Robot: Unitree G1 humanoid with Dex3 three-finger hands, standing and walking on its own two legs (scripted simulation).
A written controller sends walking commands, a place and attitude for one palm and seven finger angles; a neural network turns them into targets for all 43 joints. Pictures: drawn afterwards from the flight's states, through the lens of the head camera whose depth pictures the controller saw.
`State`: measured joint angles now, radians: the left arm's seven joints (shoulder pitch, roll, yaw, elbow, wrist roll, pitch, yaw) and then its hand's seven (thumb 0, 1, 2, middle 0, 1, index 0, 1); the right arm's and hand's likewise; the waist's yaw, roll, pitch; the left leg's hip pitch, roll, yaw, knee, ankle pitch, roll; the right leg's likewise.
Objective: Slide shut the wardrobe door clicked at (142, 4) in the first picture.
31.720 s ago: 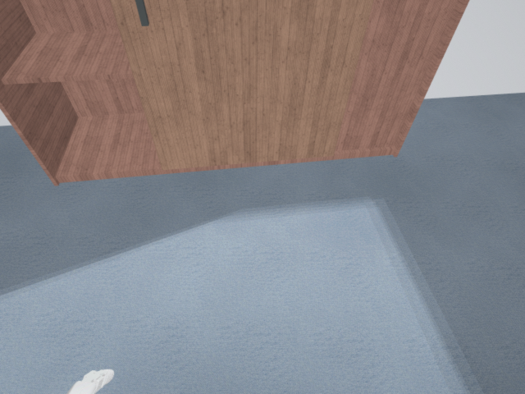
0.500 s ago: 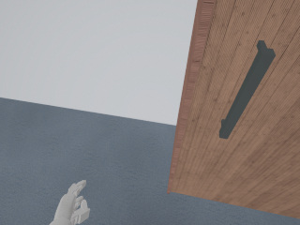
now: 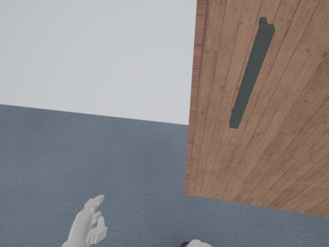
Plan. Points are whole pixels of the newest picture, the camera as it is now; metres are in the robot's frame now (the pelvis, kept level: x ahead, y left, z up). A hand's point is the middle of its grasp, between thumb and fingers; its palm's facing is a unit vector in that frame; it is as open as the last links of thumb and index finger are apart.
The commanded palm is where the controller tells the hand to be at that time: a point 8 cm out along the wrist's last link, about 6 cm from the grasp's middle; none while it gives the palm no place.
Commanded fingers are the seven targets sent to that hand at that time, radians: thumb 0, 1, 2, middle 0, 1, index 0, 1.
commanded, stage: step back with the hand held close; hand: right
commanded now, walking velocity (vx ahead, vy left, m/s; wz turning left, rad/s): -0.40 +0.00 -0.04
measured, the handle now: (245, 81) +0.44 -0.19 +0.17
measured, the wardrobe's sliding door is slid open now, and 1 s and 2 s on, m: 0.00 0.00 0.00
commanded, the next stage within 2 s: stop stepping back and stand still in 0.32 s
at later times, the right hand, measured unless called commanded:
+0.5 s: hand out of the picture +0.08 -0.26 +0.18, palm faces +0.41 +0.81 -0.42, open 7.4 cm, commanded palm +0.01 -0.30 +0.19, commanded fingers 0.00 -0.90 -0.90 0.20 0.30 0.20 0.30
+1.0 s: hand out of the picture -0.03 -0.28 +0.20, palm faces +0.48 +0.80 -0.36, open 7.4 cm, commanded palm -0.09 -0.32 +0.19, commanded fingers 0.00 -0.90 -0.90 0.20 0.30 0.20 0.30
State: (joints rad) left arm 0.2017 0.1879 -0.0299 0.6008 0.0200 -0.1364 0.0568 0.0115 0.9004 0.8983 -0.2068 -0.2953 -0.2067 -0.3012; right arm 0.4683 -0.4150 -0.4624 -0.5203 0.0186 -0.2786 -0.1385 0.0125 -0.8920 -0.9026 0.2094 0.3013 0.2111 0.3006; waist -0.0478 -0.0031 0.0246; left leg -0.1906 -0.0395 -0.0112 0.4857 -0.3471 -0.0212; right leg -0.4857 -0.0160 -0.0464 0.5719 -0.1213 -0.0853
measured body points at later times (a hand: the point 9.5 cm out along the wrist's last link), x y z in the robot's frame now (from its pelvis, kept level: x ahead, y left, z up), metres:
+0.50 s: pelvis -0.12 +0.00 +0.01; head -0.09 -0.05 +0.45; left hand +0.05 +0.22 -0.05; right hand +0.06 -0.31 +0.20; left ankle -0.09 +0.13 -0.68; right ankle -0.06 -0.11 -0.73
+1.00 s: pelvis -0.22 -0.01 +0.01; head -0.27 -0.06 +0.46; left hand -0.10 +0.22 -0.06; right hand -0.06 -0.32 +0.22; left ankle -0.19 +0.09 -0.67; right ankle -0.19 -0.11 -0.73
